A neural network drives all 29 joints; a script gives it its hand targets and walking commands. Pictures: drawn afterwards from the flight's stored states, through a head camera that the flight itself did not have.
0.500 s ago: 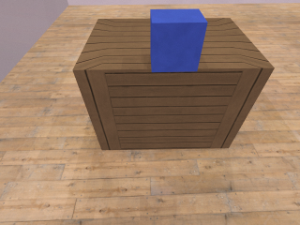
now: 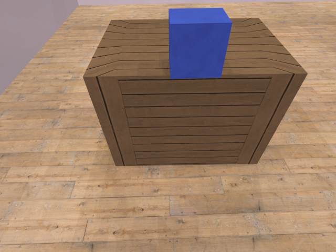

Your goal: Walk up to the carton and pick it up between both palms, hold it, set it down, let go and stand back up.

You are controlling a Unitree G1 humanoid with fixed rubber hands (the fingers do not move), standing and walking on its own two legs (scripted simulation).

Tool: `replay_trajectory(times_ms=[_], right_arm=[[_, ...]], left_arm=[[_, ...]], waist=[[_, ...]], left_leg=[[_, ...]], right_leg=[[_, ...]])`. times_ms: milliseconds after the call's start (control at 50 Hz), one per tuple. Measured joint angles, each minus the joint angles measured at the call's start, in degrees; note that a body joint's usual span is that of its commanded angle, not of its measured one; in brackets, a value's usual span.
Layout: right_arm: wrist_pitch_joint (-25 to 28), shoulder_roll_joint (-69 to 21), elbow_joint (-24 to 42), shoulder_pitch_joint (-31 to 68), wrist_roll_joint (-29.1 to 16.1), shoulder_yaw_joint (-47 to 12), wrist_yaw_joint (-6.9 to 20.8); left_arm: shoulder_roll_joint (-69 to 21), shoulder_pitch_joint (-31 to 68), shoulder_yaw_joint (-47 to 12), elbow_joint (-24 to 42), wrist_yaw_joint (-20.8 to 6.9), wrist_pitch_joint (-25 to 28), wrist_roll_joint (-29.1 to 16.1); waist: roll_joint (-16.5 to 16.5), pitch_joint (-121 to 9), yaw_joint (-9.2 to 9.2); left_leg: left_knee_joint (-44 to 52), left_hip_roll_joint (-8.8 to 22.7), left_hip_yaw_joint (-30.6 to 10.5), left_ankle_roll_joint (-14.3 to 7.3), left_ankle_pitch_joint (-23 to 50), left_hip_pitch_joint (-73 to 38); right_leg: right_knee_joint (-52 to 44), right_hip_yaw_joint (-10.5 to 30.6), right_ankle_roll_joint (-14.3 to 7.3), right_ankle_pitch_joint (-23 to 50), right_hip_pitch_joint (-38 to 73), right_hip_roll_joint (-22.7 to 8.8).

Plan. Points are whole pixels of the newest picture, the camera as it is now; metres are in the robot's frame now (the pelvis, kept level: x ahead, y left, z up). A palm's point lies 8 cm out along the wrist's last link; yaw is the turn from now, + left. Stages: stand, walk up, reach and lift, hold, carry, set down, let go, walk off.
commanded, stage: walk up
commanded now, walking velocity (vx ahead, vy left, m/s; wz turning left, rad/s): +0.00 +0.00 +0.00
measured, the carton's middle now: (195, 44) +0.91 -0.11 +0.08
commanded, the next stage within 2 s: none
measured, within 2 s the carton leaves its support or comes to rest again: neither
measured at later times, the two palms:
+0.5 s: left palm out of the picture +0.12 +0.24 -0.10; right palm out of the picture +0.12 -0.39 -0.12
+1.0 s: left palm (89, 206) +0.29 +0.25 -0.12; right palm (307, 186) +0.31 -0.38 -0.06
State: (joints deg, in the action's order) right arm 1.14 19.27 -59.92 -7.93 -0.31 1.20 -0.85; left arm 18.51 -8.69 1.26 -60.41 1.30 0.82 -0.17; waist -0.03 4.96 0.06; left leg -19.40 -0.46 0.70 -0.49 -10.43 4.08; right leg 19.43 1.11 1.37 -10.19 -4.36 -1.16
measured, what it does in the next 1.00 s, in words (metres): walks ahead: right foot, then left foot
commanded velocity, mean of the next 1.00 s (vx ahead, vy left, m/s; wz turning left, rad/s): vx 0.00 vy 0.00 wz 0.00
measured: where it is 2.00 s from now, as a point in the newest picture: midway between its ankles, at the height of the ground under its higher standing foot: (189, 231)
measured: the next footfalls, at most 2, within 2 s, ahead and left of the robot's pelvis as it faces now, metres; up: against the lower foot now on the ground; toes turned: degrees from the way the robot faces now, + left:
right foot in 0.38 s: +0.14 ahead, -0.19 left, +0.00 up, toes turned -4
left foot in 0.76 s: +0.28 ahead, +0.07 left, +0.00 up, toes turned +6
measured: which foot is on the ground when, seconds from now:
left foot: down 0.00-0.38, up 0.40-0.74, down 0.76-1.00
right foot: down 0.00-0.14, up 0.16-0.36, down 0.38-0.78, up 0.80-1.00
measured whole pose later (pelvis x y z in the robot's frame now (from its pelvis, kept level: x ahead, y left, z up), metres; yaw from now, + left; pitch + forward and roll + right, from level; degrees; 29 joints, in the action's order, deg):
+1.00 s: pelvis +0.20 -0.06 -0.04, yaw +2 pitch -5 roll +2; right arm 3.4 24.6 -28.1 -21.2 2.1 2.7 -1.2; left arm 26.3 -21.3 4.8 -29.6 -3.5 -1.2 2.2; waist -6.4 5.0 -0.6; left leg -41.7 1.4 4.0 -1.5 -18.7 18.1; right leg 64.9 1.7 -0.5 -26.8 -28.3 -2.9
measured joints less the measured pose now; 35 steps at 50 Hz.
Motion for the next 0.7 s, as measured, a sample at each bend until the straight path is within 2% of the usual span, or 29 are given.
replay_trajectory(times_ms=[120,180,220,260,300,340,380,400,440,480,520,600,700], right_arm=[[0.06,0.13,0.48,-0.57,0.42,0.34,0.08],[0.62,-0.01,3.61,-2.93,2.29,1.79,0.39],[1.32,-0.09,5.73,-5.09,3.14,2.64,0.10],[1.57,0.03,7.29,-7.53,3.45,3.24,-0.06],[1.42,0.75,8.89,-9.57,3.66,3.91,0.08],[1.00,1.90,10.64,-10.89,3.56,4.47,0.51],[0.37,3.11,12.43,-11.65,3.28,4.76,1.01],[-0.04,3.62,13.26,-11.93,3.13,4.77,1.18],[-1.21,4.06,14.97,-12.04,2.27,4.75,1.42],[-1.69,4.66,17.43,-11.77,1.72,4.67,1.89],[-1.25,5.23,19.53,-11.65,1.48,4.69,2.39],[-1.25,5.67,22.21,-11.67,2.00,4.63,3.30],[-0.98,4.88,25.01,-10.67,2.41,3.94,4.28]], left_arm=[[0.21,-0.48,0.44,0.70,-0.40,0.05,0.30],[0.75,-3.23,2.01,4.38,-1.89,-0.54,1.68],[1.67,-4.68,2.94,7.26,-2.60,-0.77,2.58],[2.76,-5.83,3.74,9.96,-3.29,-0.54,2.87],[3.40,-6.93,4.24,12.16,-4.04,-0.25,2.87],[3.72,-8.01,4.40,13.94,-4.68,-0.06,2.77],[4.21,-9.11,4.48,15.53,-4.77,0.42,2.89],[4.39,-9.49,4.52,16.27,-4.48,0.64,2.96],[4.03,-10.10,4.37,17.89,-3.53,0.72,3.19],[2.97,-10.90,3.93,19.45,-2.65,0.75,3.06],[2.20,-11.93,3.44,21.00,-2.08,0.75,2.86],[2.09,-13.63,3.00,24.10,-1.75,1.46,3.17],[4.42,-14.99,3.07,27.10,-2.18,1.85,3.27]], waist=[[-0.07,-0.29,-0.02],[-0.65,-1.65,-0.07],[-1.56,-1.87,-0.66],[-2.79,-2.02,-0.94],[-3.07,-2.03,-1.15],[-2.59,-1.74,-1.45],[-1.61,-1.04,-1.47],[-0.58,-0.58,-1.51],[1.23,-0.21,-0.91],[3.05,0.36,-0.05],[4.43,0.49,0.31],[5.00,-0.12,0.90],[2.80,-0.39,1.45]], left_leg=[[-0.65,0.11,0.03,-0.28,-0.79,0.65],[-2.60,0.06,0.79,-2.15,-3.41,2.04],[-2.30,-0.07,0.97,-2.69,-1.87,2.15],[-1.85,-0.32,1.07,-2.06,-2.39,1.59],[-1.70,0.09,1.19,-1.12,-3.05,0.68],[-3.37,1.03,1.32,-0.13,-4.66,0.12],[-9.98,2.65,1.17,-0.18,-9.81,1.29],[-16.00,3.79,0.27,-1.41,-15.64,3.12],[-30.88,2.72,-4.30,-2.19,-21.58,9.29],[-41.64,0.90,-6.83,-1.91,-19.75,14.81],[-45.08,0.52,-6.62,-1.05,-16.33,18.89],[-41.99,1.31,-4.36,0.39,-11.74,23.66],[-27.52,3.95,-1.82,-0.29,-8.70,22.36]], right_leg=[[1.04,-0.03,-0.54,-1.26,-0.85,0.15],[12.94,0.00,-2.52,-14.00,-6.62,0.24],[22.92,0.00,-2.77,-17.14,-11.50,-0.17],[27.61,0.22,-2.68,-17.38,-14.90,-1.48],[26.03,-0.06,-2.52,-15.87,-16.19,-2.86],[20.28,-0.37,-2.76,-12.26,-15.30,-3.79],[15.15,-0.99,-2.71,-7.11,-12.84,-3.41],[15.58,-1.91,-2.14,-3.48,-12.42,-2.39],[18.29,-3.51,-1.90,-4.38,-12.56,-0.88],[18.09,-4.52,-2.59,-6.20,-11.21,0.26],[16.49,-5.58,-2.78,-6.38,-9.29,0.90],[13.57,-7.53,-2.79,-6.99,-5.83,0.95],[12.96,-9.17,-1.85,-9.73,-2.39,0.07]])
